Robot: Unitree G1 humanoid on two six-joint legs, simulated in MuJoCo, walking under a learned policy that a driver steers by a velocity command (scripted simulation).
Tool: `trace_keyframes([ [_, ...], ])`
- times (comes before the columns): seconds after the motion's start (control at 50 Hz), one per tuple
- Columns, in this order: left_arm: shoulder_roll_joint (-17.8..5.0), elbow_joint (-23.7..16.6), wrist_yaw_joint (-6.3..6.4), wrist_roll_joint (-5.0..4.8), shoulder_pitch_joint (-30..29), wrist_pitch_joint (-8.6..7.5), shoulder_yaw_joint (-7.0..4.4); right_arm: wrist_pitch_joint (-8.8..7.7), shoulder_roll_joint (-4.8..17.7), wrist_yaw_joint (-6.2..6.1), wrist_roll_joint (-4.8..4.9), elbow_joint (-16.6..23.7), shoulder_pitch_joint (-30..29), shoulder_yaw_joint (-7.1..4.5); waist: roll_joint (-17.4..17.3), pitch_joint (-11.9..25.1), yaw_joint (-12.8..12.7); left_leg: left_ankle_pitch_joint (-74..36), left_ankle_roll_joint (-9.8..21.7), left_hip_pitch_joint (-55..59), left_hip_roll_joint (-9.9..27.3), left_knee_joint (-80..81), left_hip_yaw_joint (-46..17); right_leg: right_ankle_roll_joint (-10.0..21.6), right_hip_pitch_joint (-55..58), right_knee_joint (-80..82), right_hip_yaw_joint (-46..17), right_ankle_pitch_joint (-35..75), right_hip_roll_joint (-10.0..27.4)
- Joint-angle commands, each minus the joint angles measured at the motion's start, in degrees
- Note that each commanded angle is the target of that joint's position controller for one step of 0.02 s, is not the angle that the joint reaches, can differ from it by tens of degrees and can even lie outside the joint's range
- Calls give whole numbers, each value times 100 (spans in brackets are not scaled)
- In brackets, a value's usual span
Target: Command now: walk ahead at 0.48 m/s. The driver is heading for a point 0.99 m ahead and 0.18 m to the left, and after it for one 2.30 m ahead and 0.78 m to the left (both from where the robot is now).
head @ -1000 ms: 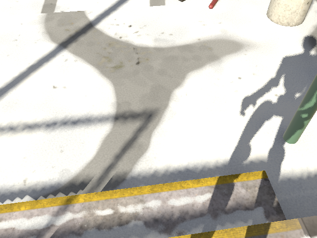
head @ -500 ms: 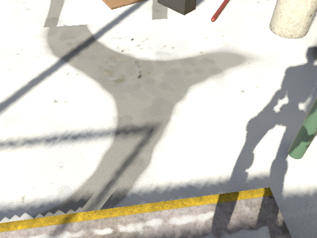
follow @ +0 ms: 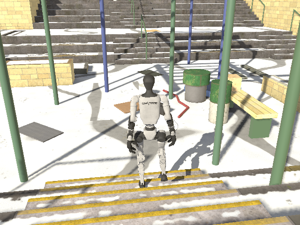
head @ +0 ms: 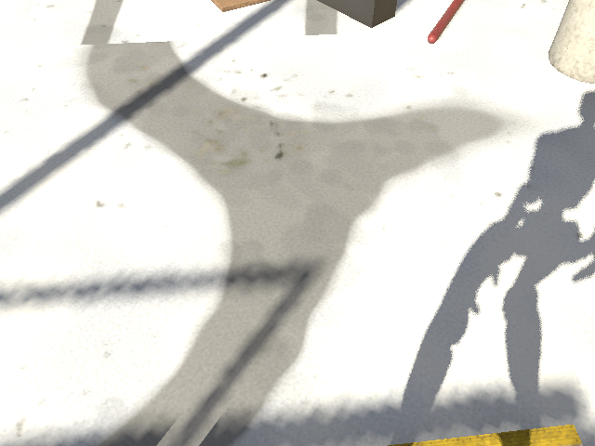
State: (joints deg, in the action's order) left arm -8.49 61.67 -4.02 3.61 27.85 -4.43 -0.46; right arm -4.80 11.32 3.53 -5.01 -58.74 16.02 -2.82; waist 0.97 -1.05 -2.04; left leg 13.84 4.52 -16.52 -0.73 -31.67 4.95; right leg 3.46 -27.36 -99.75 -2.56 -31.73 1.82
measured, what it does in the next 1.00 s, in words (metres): goes down: right foot 0.15 m lower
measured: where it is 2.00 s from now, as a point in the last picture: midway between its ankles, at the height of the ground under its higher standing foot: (266, 302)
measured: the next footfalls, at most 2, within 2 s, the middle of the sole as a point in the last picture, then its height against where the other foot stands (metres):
right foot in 0.42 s outside the picture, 0.15 m lower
left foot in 1.02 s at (267, 389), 0.15 m lower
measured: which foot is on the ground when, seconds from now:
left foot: down 0.00-0.44, up 0.46-1.00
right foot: up 0.00-0.40, down 0.42-1.00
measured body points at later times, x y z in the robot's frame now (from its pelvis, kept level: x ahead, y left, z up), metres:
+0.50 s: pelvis +0.31 -0.07 -0.14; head +0.33 -0.08 +0.31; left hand +0.48 +0.14 -0.26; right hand +0.15 -0.24 -0.28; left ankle +0.10 +0.08 -0.63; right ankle +0.38 -0.16 -0.88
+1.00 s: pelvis +0.62 -0.02 -0.25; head +0.65 +0.01 +0.20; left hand +0.41 +0.12 -0.39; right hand +0.89 -0.15 -0.35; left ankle +0.76 +0.13 -0.98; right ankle +0.38 -0.17 -0.87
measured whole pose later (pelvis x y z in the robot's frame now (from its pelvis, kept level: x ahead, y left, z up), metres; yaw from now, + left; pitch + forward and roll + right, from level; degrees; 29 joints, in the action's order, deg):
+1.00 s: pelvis +0.62 -0.02 -0.25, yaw +12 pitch +1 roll -5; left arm -6.9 64.3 1.7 -0.3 34.9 -4.2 1.3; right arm -3.0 12.3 5.9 2.4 -47.3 -1.2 0.4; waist -3.2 -2.7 -8.5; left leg -18.4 5.3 -28.6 5.1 -24.6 0.1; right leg -2.5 3.3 -52.9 15.3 -50.5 2.1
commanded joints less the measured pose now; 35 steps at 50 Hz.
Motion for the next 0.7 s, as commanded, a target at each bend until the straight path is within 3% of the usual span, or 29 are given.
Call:
trace_keyframes([
  [0.02,351,-699,214,300,-192,-46,80,-145,-417,-159,37,108,377,252,-15,-841,-142,-231,1330,-645,1908,1912,-2145,575,-1503,2388,-873,2511,1047],
  [0.04,401,-697,164,355,-391,-18,99,-261,-381,-213,188,196,144,290,35,-919,-85,-240,1368,-1283,1712,2156,-1772,537,-1087,3452,-509,3038,928],
  [0.06,315,-777,120,277,-534,20,95,-345,-134,-231,159,101,463,240,-299,-534,53,-43,1416,-999,1428,2049,-1516,509,-984,3809,-232,3061,757],
  [0.08,104,-918,101,267,-776,42,97,-387,-175,-235,64,9,627,283,-416,-477,87,-385,1419,-950,1457,1954,-1559,441,-1094,4134,-236,3301,823],
  [0.1,28,-1067,74,273,-961,73,109,-390,-75,-175,15,-36,761,307,-370,-391,60,-959,1367,-1143,1369,1739,-1387,330,-799,4457,-83,3546,728],
  [0.12,67,-1050,-2,303,-767,61,164,-395,166,-137,-109,-59,862,272,-302,-329,-22,-1358,1286,-1504,1225,1305,-1160,254,-311,4209,31,4152,565],
  [0.14,95,-1173,-43,331,-1158,17,226,-442,18,-225,-131,-202,1228,317,98,-296,276,-1039,1185,-487,1094,831,-1114,146,-1265,5178,-524,5608,802],
  [0.16,-93,-1286,-35,272,-1563,16,207,-422,38,-244,-96,-299,1586,347,28,-370,475,-966,1227,-14,1213,628,-1308,37,-1758,5528,-441,5956,763],
  [0.18,-250,-1371,6,203,-1895,-4,228,-409,-53,-286,-94,-313,1686,402,25,-467,570,-436,1065,12,1056,273,-1233,-10,-1749,6267,-515,6715,847],
  [0.2,-322,-1402,1,224,-2072,7,217,-330,36,-270,-86,-281,1753,442,-67,-304,570,-51,1031,-714,851,264,-1147,30,-877,6340,-71,6800,593],
  [0.24,-574,-1583,-16,269,-2412,106,185,-239,37,-212,-103,-336,2008,501,-236,-631,674,646,1060,-1073,970,224,-1382,-7,-451,6302,127,6107,486],
  [0.3,-543,-1867,-27,228,-3345,117,260,-215,83,-329,28,-548,2755,506,-176,-938,1187,741,1072,593,1275,-404,-1980,-159,-1436,7390,-71,5242,620],
  [0.36,-524,-1797,-32,228,-3604,41,315,-59,274,-386,121,-638,2797,395,-147,-959,1359,197,849,906,1142,-832,-1946,-125,-598,8337,157,4878,529],
  [0.38,-599,-1624,-6,171,-3394,3,270,30,447,-315,71,-613,2656,329,-165,-803,1253,-23,760,594,1086,-998,-1793,-100,240,8241,329,4914,441],
  [0.4,-889,-1337,29,46,-2596,-17,103,101,590,-185,-46,-522,2356,284,85,-513,754,-447,596,185,917,-1747,-1438,-3,1499,8219,545,5237,329],
  [0.42,-1363,-923,76,16,-1114,-78,-161,111,683,18,-176,-434,2205,238,280,30,37,-1184,288,-546,557,-2983,-871,138,3446,7803,889,5324,159],
  [0.44,-1732,-488,35,60,735,-47,-321,88,-94,247,-288,-768,2941,405,771,1338,-389,352,-268,-2140,312,-4996,-697,1099,6391,6349,151,7830,1033],
  [0.46,-1856,-325,-77,144,1670,30,-387,70,-342,350,-17,-722,3472,466,1408,2807,-539,3438,-471,-2569,-127,-7771,-483,2142,7676,5669,-954,8927,2161],
  [0.48,-1695,-123,-53,265,1772,61,-376,-19,187,372,201,-89,2004,289,812,1845,-916,3323,-505,-3965,-239,-8484,-684,1999,6922,6482,-1831,7220,2201],
  [0.5,-1769,-209,-26,117,1021,22,-429,-112,277,241,302,378,1002,262,499,739,-751,2698,-335,-4693,182,-8105,-604,1772,5426,7243,-1823,4578,2253],
  [0.52,-1166,-539,26,93,-35,14,-244,-177,295,85,172,457,675,287,-374,295,-412,1598,-144,-4112,632,-6822,-939,1539,4013,7758,-1559,3079,2041],
  [0.54,-915,-698,3,121,-580,-15,-142,-205,207,-36,108,405,809,266,-248,-118,-20,885,-65,-3298,779,-6208,-1113,1598,2605,8046,-1406,3519,2027],
  [0.56,-288,-778,114,125,-853,-171,70,-211,3,-122,-19,461,773,312,-309,-326,381,-329,133,-2486,1126,-4557,-1346,1295,1600,8335,-928,3615,1670],
  [0.58,-340,-774,180,75,-858,-267,43,-170,-178,-124,-77,414,701,307,161,-576,440,-340,224,-2361,1085,-4212,-1176,1268,1216,8550,-712,3420,1499],
  [0.6,-257,-732,249,-83,-612,-342,72,-141,-201,-77,-44,339,700,276,20,-461,337,-808,216,-2040,1046,-3277,-1106,1405,1016,8960,-470,3146,1410],
  [0.62,-389,-591,267,-35,-314,-367,40,-90,-98,-32,-53,342,702,242,113,-516,325,-959,170,-2281,963,-2956,-1125,1554,1183,8881,-590,3389,1517],
  [0.66,-453,-459,300,239,-129,-354,7,-25,-320,64,-119,406,879,303,58,-192,420,-1687,78,-2334,999,-2813,-1218,1522,1323,8251,-235,4142,1449],
  [0.68,-408,-473,280,283,-190,-352,35,-25,-262,113,-114,493,693,308,-36,-196,424,-1931,60,-2360,992,-2665,-1165,1479,1263,8169,-46,4304,1454],
  [0.7,-72,-350,395,242,18,-412,161,-40,-204,116,-114,732,68,340,-261,-308,155,-3069,-6,-3212,1183,-1653,-1539,1227,2035,7926,33,3716,1397],
])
